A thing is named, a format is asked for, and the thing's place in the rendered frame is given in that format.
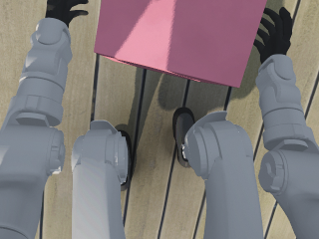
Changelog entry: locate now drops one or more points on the right robot thigh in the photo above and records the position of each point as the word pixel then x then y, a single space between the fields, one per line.
pixel 232 200

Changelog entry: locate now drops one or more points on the left robot upper arm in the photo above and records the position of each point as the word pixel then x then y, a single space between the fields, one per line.
pixel 29 154

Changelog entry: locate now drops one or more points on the left robot forearm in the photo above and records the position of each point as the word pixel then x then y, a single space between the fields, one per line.
pixel 42 83

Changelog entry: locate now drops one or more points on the robot right hand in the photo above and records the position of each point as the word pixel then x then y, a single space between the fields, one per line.
pixel 278 40

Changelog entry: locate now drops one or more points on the right robot forearm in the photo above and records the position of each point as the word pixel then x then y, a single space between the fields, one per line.
pixel 280 103

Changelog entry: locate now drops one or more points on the left robot thigh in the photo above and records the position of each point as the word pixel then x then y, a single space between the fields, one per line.
pixel 96 193

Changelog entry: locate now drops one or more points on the carton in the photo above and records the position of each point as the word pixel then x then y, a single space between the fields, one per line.
pixel 206 41

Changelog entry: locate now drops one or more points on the right robot upper arm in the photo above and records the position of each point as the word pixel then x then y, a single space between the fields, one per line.
pixel 292 177

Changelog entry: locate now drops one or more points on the robot thigh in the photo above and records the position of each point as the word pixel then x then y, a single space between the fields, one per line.
pixel 232 200
pixel 96 193

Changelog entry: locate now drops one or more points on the robot left hand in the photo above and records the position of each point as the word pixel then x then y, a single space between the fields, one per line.
pixel 60 9

